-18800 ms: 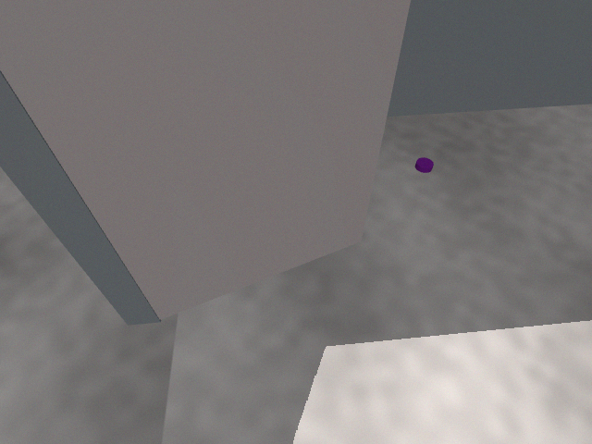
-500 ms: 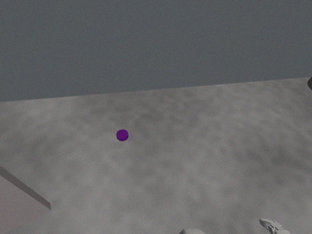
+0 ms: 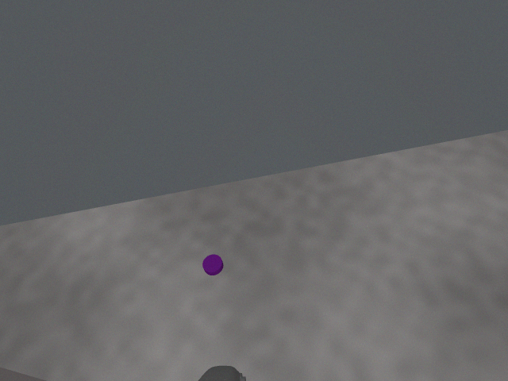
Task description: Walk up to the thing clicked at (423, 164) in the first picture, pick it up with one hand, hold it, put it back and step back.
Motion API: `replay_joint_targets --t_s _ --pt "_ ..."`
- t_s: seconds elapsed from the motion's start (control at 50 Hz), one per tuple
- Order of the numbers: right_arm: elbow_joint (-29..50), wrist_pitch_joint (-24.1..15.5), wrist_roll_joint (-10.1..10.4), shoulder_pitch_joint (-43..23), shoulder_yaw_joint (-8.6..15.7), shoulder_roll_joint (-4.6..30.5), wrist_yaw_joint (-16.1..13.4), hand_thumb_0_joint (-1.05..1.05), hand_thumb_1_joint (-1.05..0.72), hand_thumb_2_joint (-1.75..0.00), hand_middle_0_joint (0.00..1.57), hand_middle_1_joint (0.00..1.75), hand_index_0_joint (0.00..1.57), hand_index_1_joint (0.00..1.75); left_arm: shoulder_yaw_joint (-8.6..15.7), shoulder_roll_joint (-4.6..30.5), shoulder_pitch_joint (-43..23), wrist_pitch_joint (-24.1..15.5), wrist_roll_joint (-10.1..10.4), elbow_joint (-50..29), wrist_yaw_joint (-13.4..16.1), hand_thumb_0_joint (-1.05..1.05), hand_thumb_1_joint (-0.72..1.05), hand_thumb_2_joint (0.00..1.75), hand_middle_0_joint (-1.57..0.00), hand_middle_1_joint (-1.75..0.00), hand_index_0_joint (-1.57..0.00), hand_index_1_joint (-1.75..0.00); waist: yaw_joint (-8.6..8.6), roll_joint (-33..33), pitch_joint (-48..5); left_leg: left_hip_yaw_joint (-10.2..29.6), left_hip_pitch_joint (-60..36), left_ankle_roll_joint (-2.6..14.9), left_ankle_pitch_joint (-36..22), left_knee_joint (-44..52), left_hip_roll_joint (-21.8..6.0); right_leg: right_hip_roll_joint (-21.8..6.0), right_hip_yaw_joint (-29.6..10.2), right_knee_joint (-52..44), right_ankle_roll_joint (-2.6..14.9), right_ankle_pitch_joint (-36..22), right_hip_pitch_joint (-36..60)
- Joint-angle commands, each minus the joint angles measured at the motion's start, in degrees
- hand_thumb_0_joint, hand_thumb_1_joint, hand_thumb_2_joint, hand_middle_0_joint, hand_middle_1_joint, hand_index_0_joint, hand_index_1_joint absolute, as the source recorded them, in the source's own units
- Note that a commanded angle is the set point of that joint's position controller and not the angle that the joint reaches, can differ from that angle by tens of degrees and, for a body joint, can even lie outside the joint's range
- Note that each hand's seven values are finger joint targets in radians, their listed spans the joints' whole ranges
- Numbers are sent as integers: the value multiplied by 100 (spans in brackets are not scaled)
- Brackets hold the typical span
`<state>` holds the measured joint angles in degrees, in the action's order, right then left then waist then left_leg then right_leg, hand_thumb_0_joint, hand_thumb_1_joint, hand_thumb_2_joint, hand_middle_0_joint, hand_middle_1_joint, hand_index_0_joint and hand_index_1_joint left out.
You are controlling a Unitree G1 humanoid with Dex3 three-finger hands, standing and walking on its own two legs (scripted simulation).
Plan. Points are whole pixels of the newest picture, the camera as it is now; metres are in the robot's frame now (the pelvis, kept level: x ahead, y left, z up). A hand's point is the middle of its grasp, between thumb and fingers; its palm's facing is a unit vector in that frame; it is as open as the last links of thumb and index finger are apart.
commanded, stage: walk up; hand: left
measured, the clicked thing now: (213, 264) +0.70 +0.30 -0.76
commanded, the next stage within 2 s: none
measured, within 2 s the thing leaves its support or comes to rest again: neither
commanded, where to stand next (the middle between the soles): +0.31 +0.05 m, yaw +1 degrees
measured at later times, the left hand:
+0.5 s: hand (105, 367) +0.18 +0.33 -0.16, palm faces +0.01 -0.94 -0.34, open 7.4 cm
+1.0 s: hand (130, 300) +0.30 +0.30 -0.13, palm faces +0.00 -0.91 -0.42, open 7.4 cm
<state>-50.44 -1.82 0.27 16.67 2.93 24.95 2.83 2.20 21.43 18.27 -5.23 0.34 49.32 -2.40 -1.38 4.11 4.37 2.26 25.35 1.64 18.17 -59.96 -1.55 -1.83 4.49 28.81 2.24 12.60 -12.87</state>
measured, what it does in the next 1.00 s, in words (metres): walks ahead: left foot, then right foot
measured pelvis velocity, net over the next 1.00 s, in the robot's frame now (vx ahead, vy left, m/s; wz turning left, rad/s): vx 0.24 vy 0.04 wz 0.03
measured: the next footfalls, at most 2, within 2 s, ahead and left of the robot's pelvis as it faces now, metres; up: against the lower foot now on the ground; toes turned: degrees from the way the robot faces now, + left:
left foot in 0.32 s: +0.24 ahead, +0.17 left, +0.00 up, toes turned +7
right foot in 0.76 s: +0.35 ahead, -0.08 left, +0.00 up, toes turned +1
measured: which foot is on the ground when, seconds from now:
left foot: up 0.00-0.30, down 0.32-0.78, up 0.80-1.00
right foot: down 0.00-0.36, up 0.38-0.74, down 0.76-1.00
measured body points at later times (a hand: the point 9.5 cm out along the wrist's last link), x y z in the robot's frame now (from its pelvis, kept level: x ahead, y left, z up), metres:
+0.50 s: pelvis +0.15 +0.06 -0.01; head +0.17 +0.08 +0.44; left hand +0.18 +0.38 -0.14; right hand +0.25 -0.25 -0.10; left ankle +0.20 +0.17 -0.74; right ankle +0.14 -0.10 -0.67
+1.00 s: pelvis +0.24 +0.04 -0.01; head +0.27 +0.00 +0.44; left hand +0.30 +0.35 -0.10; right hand +0.33 -0.27 -0.15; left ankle +0.27 +0.19 -0.70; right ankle +0.31 -0.08 -0.74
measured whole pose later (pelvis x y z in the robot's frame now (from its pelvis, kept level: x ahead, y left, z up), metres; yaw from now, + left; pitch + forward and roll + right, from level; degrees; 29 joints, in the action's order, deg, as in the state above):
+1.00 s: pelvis +0.24 +0.04 -0.01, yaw +2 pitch -3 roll +1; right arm -51.9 0.1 -0.5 14.3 1.9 23.6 1.6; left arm 0.7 20.8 15.6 -3.3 -1.0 49.5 -0.8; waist -1.2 3.5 5.4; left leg 0.5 23.3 0.5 24.6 -50.2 -2.3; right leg -2.3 2.4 32.1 1.4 11.6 -17.6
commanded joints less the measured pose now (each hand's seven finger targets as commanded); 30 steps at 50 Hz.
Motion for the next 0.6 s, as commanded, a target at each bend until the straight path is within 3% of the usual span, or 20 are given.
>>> replay_joint_targets --t_s 0.0,0.02,0.06,0.1,0.14,0.18,0.22,0.26,0.28,0.3,0.32,0.34,0.36,0.38,0.4,0.42,0.44,0.48,0.56,0.58 --pt "347 10 -32 271 315 870 12 0 -90 -90 20 30 20 30 510 1587 245 -183 -22 -404 173 0 90 90 -20 -30 -20 -30 19 -1193 -93 247 686 -119 -598 358 -49 -1211 -1021 -1477 540 -1296 614" --pt "377 26 -40 188 343 882 23 0 -90 -90 20 30 20 30 517 1621 250 -179 -34 -415 186 0 90 90 -20 -30 -20 -30 5 -1112 -23 305 771 -154 -717 523 -53 -1235 -997 -1548 462 -1040 622" --pt "491 17 -82 -148 342 880 64 0 -90 -90 20 30 20 30 575 1677 239 -170 -87 -490 178 0 90 90 -20 -30 -20 -30 -76 -1026 129 328 901 -205 -682 1057 -161 -1416 -1080 -1705 716 -196 606" --pt "550 -6 -119 -335 359 868 100 0 -90 -90 20 30 20 30 593 1695 321 -156 -96 -467 180 0 90 90 -20 -30 -20 -30 -151 -900 218 315 961 -197 -802 1431 -182 -1415 -1013 -1705 679 246 736" --pt "633 -48 -151 -485 331 813 140 0 -90 -90 20 30 20 30 627 1760 234 -164 -120 -520 167 0 90 90 -20 -30 -20 -30 -142 -984 199 214 712 -156 -804 1957 -406 -1573 -972 -1573 910 205 697" --pt "660 -101 -164 -636 331 804 168 0 -90 -90 20 30 20 30 602 1727 262 -145 -102 -515 158 0 90 90 -20 -30 -20 -30 -176 -943 151 -125 373 -101 -779 2346 -389 -1513 -753 -1314 917 -331 663" --pt "660 -119 -160 -590 358 835 177 0 -90 -90 20 30 20 30 592 1820 158 -138 -108 -544 157 0 90 90 -20 -30 -20 -30 -98 -1006 109 -247 -162 -9 -726 2391 -401 -1641 -814 -1186 913 -308 325" --pt "564 -169 -155 -288 390 875 164 0 -90 -90 20 30 20 30 553 1836 70 -93 -117 -552 153 0 90 90 -20 -30 -20 -30 146 -803 22 -386 -954 99 -782 2791 -288 -1517 -697 -682 793 -198 -96" --pt "405 -202 -172 225 461 1015 121 0 -90 -90 20 30 20 30 499 1730 -2 -82 -131 -569 150 0 90 90 -20 -30 -20 -30 441 -467 -208 -386 -1724 137 -720 2807 -164 -1286 -511 58 660 -447 -398" --pt "244 -248 -194 711 554 1243 53 0 -90 -90 20 30 20 30 388 1450 308 -46 -105 -537 140 0 90 90 -20 -30 -20 -30 606 361 -590 -200 -2554 308 -90 3234 -93 -741 -21 1484 489 -825 -703" --pt "269 -279 -266 1135 670 1646 -31 0 -90 -90 20 30 20 30 263 994 584 -15 -56 -569 123 0 90 90 -20 -30 -20 -30 681 1570 -873 1703 -3204 658 518 3822 -1236 -115 194 3016 125 496 -1667" --pt "480 -302 -166 915 654 1816 -85 0 -90 -90 20 30 20 30 295 1091 753 35 -16 -501 161 0 90 90 -20 -30 -20 -30 506 1250 -734 3585 -3248 1137 819 4511 -2135 441 -135 3591 19 1806 -2548" --pt "482 -276 -5 759 686 1842 -67 0 -90 -90 20 30 20 30 401 1600 532 93 -69 -415 225 0 90 90 -20 -30 -20 -30 543 737 -583 3735 -2823 1557 772 4499 -2387 9 -593 3973 87 1979 -2475" --pt "502 -247 7 616 641 1671 -97 0 -90 -90 20 30 20 30 368 1663 290 94 -74 -418 215 0 90 90 -20 -30 -20 -30 475 276 -193 3106 -2108 1466 240 4464 -2182 -107 -784 4037 90 1724 -2344" --pt "589 -265 2 369 528 1457 -114 0 -90 -90 20 30 20 30 346 1574 310 103 -40 -338 185 0 90 90 -20 -30 -20 -30 338 115 23 2143 -1694 1199 -292 4450 -1804 -197 -1000 3797 85 1341 -2106" --pt "635 -290 -16 141 448 1269 -127 0 -90 -90 20 30 20 30 358 1494 443 121 -5 -213 144 0 90 90 -20 -30 -20 -30 221 119 119 1445 -1417 954 -491 4447 -1466 -281 -1027 3501 81 1024 -1850" --pt "645 -321 5 91 428 1245 -129 0 -90 -90 20 30 20 30 351 1436 674 144 16 -155 102 0 90 90 -20 -30 -20 -30 133 352 40 984 -1418 866 -697 4417 -1293 -338 -865 3270 50 821 -1718" --pt "679 -348 -29 54 437 1272 -129 0 -90 -90 20 30 20 30 350 1323 797 182 14 -76 52 0 90 90 -20 -30 -20 -30 112 560 -98 647 -1306 940 -600 4433 -1136 -304 -634 2940 -88 494 -1496" --pt "745 -299 -94 111 448 1311 -118 0 -90 -90 20 30 20 30 345 1295 141 135 -66 -243 17 0 90 90 -20 -30 -20 -30 311 648 126 507 -1180 1221 -208 4600 -1217 -398 -417 1882 -260 420 -1616" --pt "746 -274 -97 84 437 1333 -126 0 -90 -90 20 30 20 30 337 1269 82 131 -82 -256 36 0 90 90 -20 -30 -20 -30 303 654 164 437 -1119 1213 -453 4518 -1220 -388 -354 1619 -266 339 -1480"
